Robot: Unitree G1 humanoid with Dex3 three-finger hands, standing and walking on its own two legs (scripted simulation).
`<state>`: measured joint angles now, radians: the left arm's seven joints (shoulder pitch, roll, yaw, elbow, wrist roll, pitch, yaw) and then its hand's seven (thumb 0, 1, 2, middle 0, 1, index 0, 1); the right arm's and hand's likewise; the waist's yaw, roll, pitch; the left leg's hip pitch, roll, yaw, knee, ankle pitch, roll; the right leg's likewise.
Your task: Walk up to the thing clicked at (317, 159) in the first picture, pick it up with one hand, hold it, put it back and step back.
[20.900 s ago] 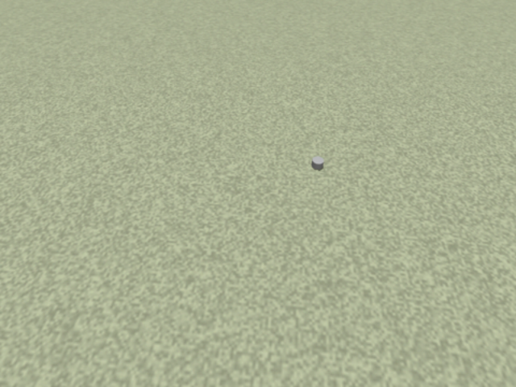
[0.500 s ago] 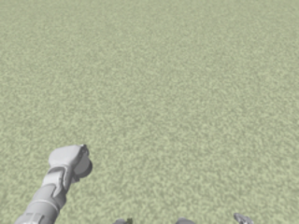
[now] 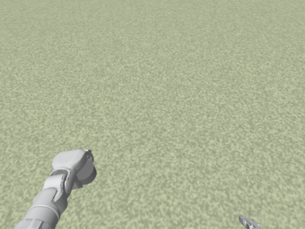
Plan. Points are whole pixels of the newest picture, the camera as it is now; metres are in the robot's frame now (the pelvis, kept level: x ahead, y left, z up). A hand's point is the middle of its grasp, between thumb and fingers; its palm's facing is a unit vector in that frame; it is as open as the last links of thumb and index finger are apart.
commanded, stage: hold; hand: left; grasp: from above
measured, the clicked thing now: (84, 172) +0.33 +0.22 -0.08
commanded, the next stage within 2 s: crouch in 1.54 s
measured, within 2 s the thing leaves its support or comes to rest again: neither
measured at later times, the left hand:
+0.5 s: hand (74, 178) +0.29 +0.22 -0.03, palm faces -0.44 -0.07 -0.89, open 9.3 cm
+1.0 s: hand (74, 179) +0.28 +0.21 -0.02, palm faces -0.43 -0.07 -0.90, open 9.3 cm
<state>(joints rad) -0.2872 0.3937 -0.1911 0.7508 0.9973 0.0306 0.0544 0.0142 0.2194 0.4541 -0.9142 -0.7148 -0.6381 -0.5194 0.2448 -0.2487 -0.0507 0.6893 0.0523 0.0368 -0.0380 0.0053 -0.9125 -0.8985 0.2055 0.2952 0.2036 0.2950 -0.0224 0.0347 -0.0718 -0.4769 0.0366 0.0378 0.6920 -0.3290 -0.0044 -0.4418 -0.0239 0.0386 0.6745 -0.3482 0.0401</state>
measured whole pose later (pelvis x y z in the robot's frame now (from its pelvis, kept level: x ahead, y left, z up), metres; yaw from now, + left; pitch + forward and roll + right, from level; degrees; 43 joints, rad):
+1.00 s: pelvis -0.01 -0.01 +0.02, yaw +0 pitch +1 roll +0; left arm -0.22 0.39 -0.22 0.60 0.98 0.03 -0.04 0.00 0.19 0.54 -0.82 -0.80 -0.59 -0.60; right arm 0.19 -0.25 -0.03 0.65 0.07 0.08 -0.06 0.01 -0.91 -0.90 0.20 0.29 0.20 0.29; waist 0.01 0.05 -0.02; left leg -0.29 0.03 0.05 0.51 -0.23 -0.01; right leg -0.27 -0.03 0.04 0.52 -0.26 0.03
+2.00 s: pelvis -0.02 -0.01 +0.00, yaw +1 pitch +8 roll +0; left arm -0.34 0.36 -0.21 0.92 1.09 -0.02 0.19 0.05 0.19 0.52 -0.78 -0.75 -0.61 -0.59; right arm 0.19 -0.25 -0.05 0.68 0.04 0.09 -0.02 0.00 -0.90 -0.90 0.21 0.30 0.20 0.30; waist -0.03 0.01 -0.03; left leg -0.54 0.03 0.02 0.69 -0.29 -0.01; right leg -0.50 -0.02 0.02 0.69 -0.32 0.03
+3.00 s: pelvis -0.08 -0.01 -0.33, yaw -3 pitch +37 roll -6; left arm -0.79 0.51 0.01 1.31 1.21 -0.08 0.44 0.05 0.19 0.46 -0.94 -0.62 -0.69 -0.48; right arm 0.11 -0.24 -0.04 0.75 -0.11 -0.07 0.08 0.00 -0.91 -0.90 0.21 0.29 0.20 0.29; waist -0.16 0.01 -0.17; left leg -2.09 0.04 -0.11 2.09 -0.66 -0.02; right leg -2.00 0.02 -0.02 2.06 -0.71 0.05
